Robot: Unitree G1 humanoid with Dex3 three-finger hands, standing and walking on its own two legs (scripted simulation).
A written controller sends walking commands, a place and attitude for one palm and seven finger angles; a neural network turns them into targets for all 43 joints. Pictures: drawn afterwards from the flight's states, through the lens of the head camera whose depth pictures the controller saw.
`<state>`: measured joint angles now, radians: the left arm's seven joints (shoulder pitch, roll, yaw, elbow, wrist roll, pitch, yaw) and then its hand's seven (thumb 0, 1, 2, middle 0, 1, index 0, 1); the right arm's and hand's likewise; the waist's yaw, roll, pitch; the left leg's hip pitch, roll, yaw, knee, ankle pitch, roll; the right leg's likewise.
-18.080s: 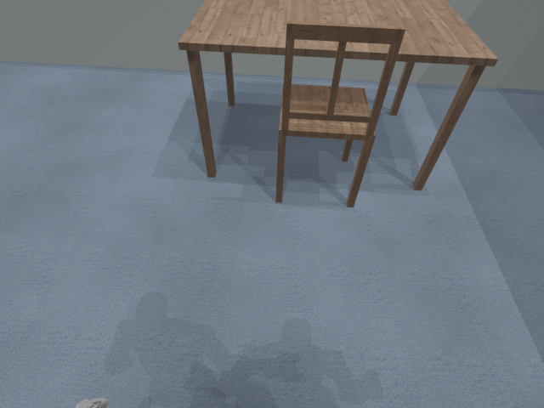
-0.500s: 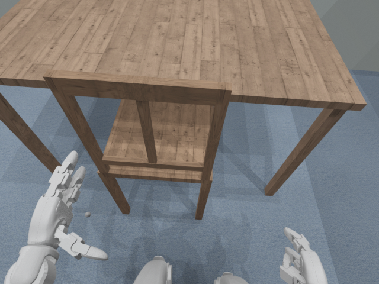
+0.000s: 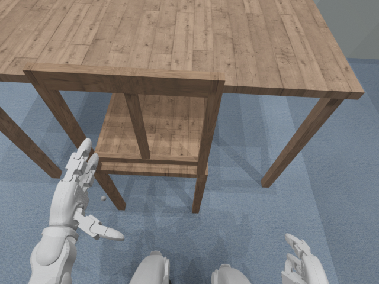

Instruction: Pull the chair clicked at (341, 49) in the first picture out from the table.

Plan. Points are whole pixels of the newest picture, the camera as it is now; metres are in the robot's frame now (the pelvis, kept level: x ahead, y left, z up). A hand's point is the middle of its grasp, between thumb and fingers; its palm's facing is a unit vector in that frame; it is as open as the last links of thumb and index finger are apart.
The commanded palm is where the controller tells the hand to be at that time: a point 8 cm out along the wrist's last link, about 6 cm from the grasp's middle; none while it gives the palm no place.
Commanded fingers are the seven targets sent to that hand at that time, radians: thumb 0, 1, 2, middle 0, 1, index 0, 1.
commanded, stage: aim the fingers beside a spindle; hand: left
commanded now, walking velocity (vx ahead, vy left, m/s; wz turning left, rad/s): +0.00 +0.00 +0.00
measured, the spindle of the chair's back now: (139, 129) +0.48 +0.15 -0.01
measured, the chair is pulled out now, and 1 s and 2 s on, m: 0.00 0.00 0.00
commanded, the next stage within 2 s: push the fingers through the gap in 1.44 s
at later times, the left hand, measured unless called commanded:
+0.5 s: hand (125, 180) +0.33 +0.15 +0.01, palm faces -0.02 -1.00 -0.02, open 16.9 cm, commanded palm +0.31 +0.20 +0.01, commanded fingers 0.00 -0.50 0.30 -0.06 -0.08 -0.06 -0.08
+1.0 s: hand (137, 173) +0.35 +0.13 -0.01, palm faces -0.01 -1.00 -0.02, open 16.9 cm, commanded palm +0.33 +0.18 +0.00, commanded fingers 0.00 -0.50 0.30 -0.06 -0.08 -0.06 -0.08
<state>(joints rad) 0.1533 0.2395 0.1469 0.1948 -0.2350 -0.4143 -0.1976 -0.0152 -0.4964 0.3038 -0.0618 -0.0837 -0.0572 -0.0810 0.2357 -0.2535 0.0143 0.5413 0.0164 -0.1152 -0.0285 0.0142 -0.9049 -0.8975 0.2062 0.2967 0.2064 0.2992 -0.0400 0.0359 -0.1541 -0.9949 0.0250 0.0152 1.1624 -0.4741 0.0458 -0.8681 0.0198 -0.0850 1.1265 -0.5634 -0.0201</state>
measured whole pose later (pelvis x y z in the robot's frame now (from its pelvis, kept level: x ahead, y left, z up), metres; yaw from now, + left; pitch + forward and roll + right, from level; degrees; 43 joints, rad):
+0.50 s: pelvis +0.00 +0.00 -0.01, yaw -1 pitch +20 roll -3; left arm -0.06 0.20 0.09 0.35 -0.17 -0.44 -0.10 -0.02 -0.50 0.30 -0.06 -0.08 -0.06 -0.08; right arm 0.22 -0.25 0.01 0.55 0.00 -0.04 0.00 0.01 -0.91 -0.90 0.21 0.30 0.21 0.30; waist -0.05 0.03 -0.16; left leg -1.08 0.03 0.02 1.22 -0.49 0.05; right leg -0.96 0.02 -0.08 1.20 -0.59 -0.02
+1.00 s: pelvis -0.01 +0.00 -0.03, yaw -1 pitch +22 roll -3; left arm -0.20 0.18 0.09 0.48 -0.14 -0.47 -0.04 -0.02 -0.50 0.30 -0.06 -0.08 -0.06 -0.08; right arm 0.22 -0.24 0.01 0.56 0.00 0.03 0.01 0.01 -0.91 -0.90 0.21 0.30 0.21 0.30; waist -0.06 0.03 -0.16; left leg -1.16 0.03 0.03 1.28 -0.50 0.05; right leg -1.05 0.02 -0.07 1.27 -0.60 -0.03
